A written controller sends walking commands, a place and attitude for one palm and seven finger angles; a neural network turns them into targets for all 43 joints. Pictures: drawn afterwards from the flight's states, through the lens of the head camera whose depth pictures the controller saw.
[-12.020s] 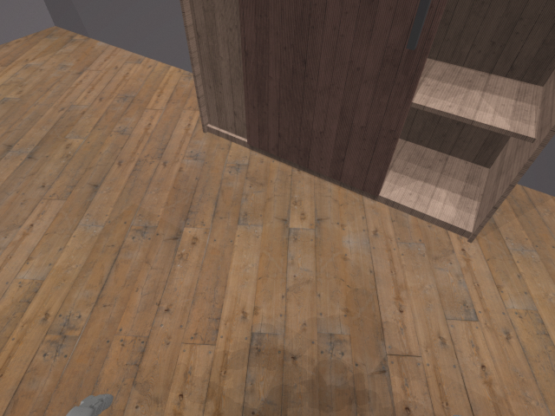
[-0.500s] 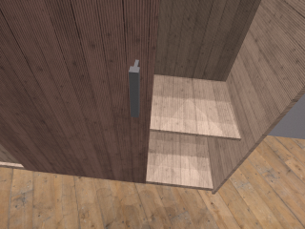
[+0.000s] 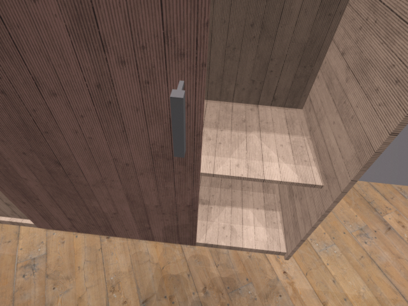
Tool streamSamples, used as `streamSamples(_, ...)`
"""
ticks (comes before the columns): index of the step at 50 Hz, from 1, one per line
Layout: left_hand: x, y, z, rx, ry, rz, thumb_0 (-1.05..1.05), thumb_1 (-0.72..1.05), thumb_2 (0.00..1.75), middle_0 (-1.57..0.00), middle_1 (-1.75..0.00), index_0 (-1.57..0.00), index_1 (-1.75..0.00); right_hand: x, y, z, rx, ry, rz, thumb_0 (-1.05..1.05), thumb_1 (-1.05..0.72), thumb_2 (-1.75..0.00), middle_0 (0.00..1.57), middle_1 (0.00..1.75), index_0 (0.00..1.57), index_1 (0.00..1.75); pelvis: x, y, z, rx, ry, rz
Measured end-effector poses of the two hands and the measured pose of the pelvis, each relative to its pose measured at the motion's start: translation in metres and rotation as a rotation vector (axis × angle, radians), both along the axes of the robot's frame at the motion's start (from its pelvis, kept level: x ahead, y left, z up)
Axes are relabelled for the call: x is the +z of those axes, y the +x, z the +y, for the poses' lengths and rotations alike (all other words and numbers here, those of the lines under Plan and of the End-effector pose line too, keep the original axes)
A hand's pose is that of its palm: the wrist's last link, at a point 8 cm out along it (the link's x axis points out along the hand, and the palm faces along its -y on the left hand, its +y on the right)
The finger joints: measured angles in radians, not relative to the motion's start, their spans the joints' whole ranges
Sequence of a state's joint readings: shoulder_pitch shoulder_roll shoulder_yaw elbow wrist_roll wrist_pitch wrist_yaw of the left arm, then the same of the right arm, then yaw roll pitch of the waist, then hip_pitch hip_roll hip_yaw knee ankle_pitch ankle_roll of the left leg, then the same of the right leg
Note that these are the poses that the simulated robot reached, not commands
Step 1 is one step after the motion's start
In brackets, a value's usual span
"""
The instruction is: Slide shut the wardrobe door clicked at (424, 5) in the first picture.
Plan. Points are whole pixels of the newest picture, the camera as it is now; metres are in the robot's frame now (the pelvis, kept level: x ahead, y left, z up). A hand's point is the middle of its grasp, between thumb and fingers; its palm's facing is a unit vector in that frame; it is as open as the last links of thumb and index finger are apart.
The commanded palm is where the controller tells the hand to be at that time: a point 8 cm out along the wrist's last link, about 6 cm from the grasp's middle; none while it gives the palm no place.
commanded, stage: look again from close up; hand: left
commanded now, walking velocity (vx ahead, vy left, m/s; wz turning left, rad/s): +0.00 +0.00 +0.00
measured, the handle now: (180, 120) +0.49 +0.09 +0.10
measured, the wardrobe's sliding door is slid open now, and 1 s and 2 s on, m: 0.44 0.44 0.44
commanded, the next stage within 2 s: raise the hand with hooked fingers in 0.04 s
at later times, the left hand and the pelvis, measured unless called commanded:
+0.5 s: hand (138, 268) +0.19 +0.14 +0.00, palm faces -0.07 -1.00 -0.02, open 8.1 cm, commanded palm +0.12 +0.22 -0.03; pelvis -0.04 -0.04 -0.04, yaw +1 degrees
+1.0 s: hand (98, 256) +0.19 +0.20 +0.03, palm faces +0.01 -1.00 -0.05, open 11.2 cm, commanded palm +0.15 +0.25 +0.03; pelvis -0.03 -0.05 -0.05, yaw +1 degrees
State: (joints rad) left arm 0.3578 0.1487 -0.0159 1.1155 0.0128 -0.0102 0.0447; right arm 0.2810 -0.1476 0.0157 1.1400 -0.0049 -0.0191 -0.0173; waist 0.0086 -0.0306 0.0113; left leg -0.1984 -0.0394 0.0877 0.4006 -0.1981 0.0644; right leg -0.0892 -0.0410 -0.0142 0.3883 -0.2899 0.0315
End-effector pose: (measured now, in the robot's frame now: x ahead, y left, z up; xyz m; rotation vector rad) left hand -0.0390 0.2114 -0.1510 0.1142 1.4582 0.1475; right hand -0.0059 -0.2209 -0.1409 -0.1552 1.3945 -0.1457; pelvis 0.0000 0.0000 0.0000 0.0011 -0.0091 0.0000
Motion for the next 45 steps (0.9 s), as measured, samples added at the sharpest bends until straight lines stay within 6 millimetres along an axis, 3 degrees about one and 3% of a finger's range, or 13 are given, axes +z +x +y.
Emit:
streamSamples(8,-0.001,0.001,-0.004,-0.004,0.003,-0.016,0.0,0.91,0.9,-0.2,-0.3,-0.2,-0.3,-0.001,0.002,-0.004,0.007,-0.002,-0.011,0.01,-0.92,-0.89,0.2,0.3,0.2,0.3,-0.001,-0.002,-0.003,0.004,-0.005,-0.001)
streamSamples(9,0.004,0.012,-0.003,0.035,0.001,-0.067,0.0,0.91,0.9,-0.2,-0.3,-0.2,-0.3,0.001,0.004,-0.006,0.004,-0.007,-0.043,0.01,-0.92,-0.89,0.2,0.3,0.2,0.3,-0.002,-0.004,-0.003,0.011,-0.006,0.0)
streamSamples(14,0.091,0.124,0.03,0.056,0.169,-0.71,0.04,0.94,0.88,-0.2,-0.32,-0.21,-0.32,0.013,0.044,-0.024,0.023,-0.04,-0.391,0.01,-0.92,-0.89,0.2,0.3,0.2,0.3,-0.01,-0.016,-0.01,0.025,0.025,0.016)
streamSamples(17,0.159,0.185,0.022,-0.012,0.168,-1.097,0.04,0.9,0.87,-0.2,-0.35,-0.2,-0.35,0.019,0.077,-0.036,0.049,-0.051,-0.575,0.01,-0.92,-0.89,0.2,0.3,0.2,0.3,-0.014,-0.023,-0.012,0.044,0.008,0.034)
streamSamples(20,0.193,0.221,0.002,-0.098,0.07,-1.402,0.02,0.83,0.84,-0.2,-0.38,-0.2,-0.38,0.029,0.108,-0.048,0.063,-0.064,-0.713,0.01,-0.91,-0.89,0.2,0.3,0.2,0.3,-0.025,-0.03,-0.02,0.033,0.004,0.083)
streamSamples(22,0.189,0.225,-0.011,-0.156,-0.039,-1.502,0.01,0.78,0.83,-0.2,-0.41,-0.2,-0.4,0.038,0.124,-0.057,0.076,-0.074,-0.78,0.01,-0.91,-0.89,0.2,0.3,0.2,0.3,-0.033,-0.034,-0.029,0.022,0.007,0.109)
streamSamples(24,0.168,0.218,-0.02,-0.207,-0.127,-1.495,0.01,0.73,0.81,-0.21,-0.43,-0.21,-0.43,0.048,0.139,-0.066,0.099,-0.09,-0.835,0.01,-0.91,-0.89,0.2,0.3,0.2,0.3,-0.041,-0.037,-0.037,0.019,0.008,0.124)
streamSamples(29,0.106,0.158,-0.008,-0.118,-0.146,-1.243,0.01,0.6,0.76,-0.22,-0.51,-0.23,-0.5,0.063,0.166,-0.084,0.152,-0.14,-0.901,0.01,-0.9,-0.89,0.2,0.3,0.2,0.3,-0.054,-0.039,-0.052,0.025,0.001,0.136)
streamSamples(31,0.106,0.134,0.005,-0.056,-0.064,-1.237,0.01,0.55,0.74,-0.23,-0.54,-0.23,-0.53,0.063,0.174,-0.086,0.178,-0.156,-0.905,0.01,-0.9,-0.89,0.2,0.3,0.2,0.3,-0.058,-0.038,-0.056,0.036,-0.01,0.141)
streamSamples(34,0.134,0.117,0.021,-0.031,0.083,-1.378,0.01,0.48,0.71,-0.23,-0.58,-0.23,-0.58,0.052,0.18,-0.082,0.221,-0.153,-0.887,0.01,-0.9,-0.89,0.2,0.3,0.2,0.3,-0.063,-0.038,-0.06,0.06,-0.032,0.144)
streamSamples(36,0.157,0.119,0.024,-0.06,0.129,-1.51,0.01,0.43,0.69,-0.23,-0.61,-0.23,-0.61,0.039,0.181,-0.076,0.244,-0.13,-0.868,0.01,-0.9,-0.89,0.2,0.3,0.2,0.3,-0.067,-0.04,-0.061,0.076,-0.047,0.144)
streamSamples(39,0.175,0.142,0.02,-0.174,0.083,-1.612,0.01,0.36,0.66,-0.23,-0.66,-0.24,-0.65,0.019,0.174,-0.063,0.249,-0.077,-0.834,0.01,-0.9,-0.89,0.2,0.3,0.2,0.3,-0.07,-0.044,-0.062,0.084,-0.059,0.145)
streamSamples(45,0.162,0.201,0.018,-0.309,-0.14,-1.349,0.01,0.22,0.6,-0.25,-0.75,-0.25,-0.74,0.005,0.139,-0.049,0.15,-0.012,-0.754,0.01,-0.9,-0.89,0.2,0.3,0.21,0.3,-0.059,-0.044,-0.058,0.056,-0.039,0.148)
